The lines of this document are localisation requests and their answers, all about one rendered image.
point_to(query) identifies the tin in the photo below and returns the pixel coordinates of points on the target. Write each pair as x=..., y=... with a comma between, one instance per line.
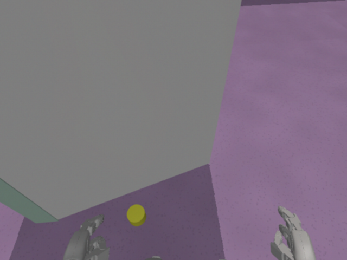
x=136, y=215

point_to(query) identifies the left robot hand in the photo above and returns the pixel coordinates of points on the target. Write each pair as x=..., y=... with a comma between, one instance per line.
x=81, y=248

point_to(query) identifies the right robot hand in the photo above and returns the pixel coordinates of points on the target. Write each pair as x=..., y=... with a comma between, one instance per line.
x=298, y=240

